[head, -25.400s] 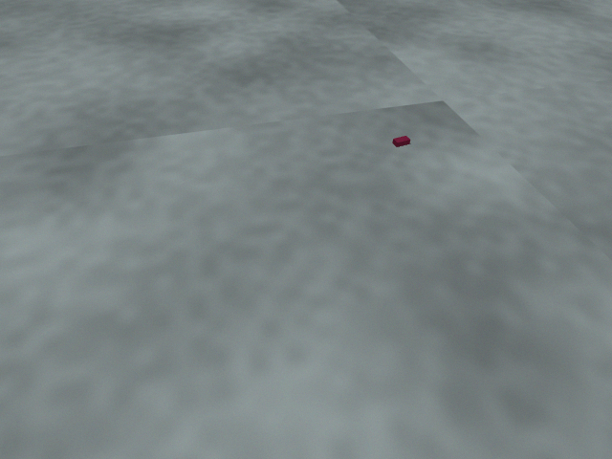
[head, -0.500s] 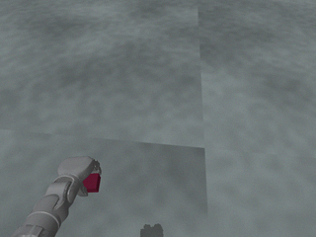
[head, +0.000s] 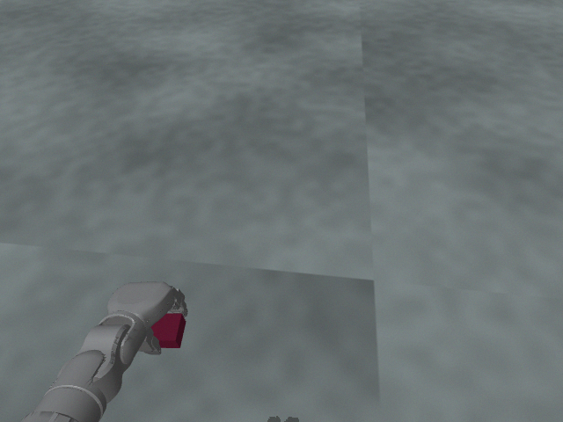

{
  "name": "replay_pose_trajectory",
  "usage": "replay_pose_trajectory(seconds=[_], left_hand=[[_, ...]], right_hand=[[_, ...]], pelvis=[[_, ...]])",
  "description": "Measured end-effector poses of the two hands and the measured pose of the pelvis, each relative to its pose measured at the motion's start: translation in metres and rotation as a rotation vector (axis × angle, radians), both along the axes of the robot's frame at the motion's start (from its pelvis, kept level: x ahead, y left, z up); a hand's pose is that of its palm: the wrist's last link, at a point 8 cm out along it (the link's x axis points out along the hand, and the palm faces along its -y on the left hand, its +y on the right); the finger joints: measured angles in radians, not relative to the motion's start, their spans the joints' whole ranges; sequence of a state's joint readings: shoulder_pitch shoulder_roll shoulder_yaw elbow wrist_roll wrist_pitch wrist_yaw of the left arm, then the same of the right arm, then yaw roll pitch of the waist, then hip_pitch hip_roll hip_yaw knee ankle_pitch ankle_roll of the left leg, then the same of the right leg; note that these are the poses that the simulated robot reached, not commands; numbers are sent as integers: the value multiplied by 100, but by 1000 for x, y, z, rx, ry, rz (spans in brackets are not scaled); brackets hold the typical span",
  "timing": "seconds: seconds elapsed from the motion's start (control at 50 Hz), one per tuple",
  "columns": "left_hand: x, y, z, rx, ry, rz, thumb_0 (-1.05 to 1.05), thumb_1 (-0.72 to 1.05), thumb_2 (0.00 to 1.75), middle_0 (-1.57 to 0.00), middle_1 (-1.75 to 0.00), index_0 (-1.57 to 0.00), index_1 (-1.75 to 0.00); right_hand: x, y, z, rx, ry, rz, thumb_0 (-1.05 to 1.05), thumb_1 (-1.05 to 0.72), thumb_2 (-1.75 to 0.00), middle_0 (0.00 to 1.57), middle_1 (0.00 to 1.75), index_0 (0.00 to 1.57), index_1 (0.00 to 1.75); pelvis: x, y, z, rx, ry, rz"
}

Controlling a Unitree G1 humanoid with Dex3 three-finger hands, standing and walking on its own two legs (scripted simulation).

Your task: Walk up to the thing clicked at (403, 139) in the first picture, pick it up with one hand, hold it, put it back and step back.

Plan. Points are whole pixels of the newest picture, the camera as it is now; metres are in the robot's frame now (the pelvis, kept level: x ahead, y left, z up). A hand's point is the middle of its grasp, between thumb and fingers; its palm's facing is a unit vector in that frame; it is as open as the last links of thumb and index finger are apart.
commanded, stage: hold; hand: left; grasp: from above
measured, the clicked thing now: (154, 330) +0.32 +0.24 -0.08
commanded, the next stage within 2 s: crouch in 1.26 s
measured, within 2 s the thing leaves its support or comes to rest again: neither
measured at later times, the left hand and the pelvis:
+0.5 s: hand (153, 337) +0.28 +0.21 -0.03, palm faces -0.45 -0.04 -0.89, open 7.5 cm; pelvis -0.01 -0.01 +0.01, yaw +0 degrees
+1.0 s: hand (151, 337) +0.28 +0.21 -0.02, palm faces -0.45 -0.04 -0.89, open 7.5 cm; pelvis -0.01 -0.01 +0.01, yaw +0 degrees
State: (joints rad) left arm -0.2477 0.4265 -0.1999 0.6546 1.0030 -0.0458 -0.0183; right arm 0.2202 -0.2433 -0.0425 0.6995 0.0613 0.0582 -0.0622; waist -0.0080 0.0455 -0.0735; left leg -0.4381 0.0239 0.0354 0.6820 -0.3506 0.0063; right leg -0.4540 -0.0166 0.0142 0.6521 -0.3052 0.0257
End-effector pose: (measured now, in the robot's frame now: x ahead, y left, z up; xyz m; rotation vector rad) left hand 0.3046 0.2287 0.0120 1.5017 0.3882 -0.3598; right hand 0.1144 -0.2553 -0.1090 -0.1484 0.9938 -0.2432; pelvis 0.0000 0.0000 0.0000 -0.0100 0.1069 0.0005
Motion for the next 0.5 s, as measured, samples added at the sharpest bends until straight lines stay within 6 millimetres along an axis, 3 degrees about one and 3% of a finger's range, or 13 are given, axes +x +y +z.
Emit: replay_pose_trajectory(seconds=[0.5], left_hand=[[-19, -16, 19, -8, -14, -9, 0, 42, 11, -90, -24, -93, -20]], right_hand=[[7, -9, 11, 5, -47, 14, 1, -90, -89, 20, 30, 20, 30]], pelvis=[[-9, -11, 8, 13, -54, -1]])
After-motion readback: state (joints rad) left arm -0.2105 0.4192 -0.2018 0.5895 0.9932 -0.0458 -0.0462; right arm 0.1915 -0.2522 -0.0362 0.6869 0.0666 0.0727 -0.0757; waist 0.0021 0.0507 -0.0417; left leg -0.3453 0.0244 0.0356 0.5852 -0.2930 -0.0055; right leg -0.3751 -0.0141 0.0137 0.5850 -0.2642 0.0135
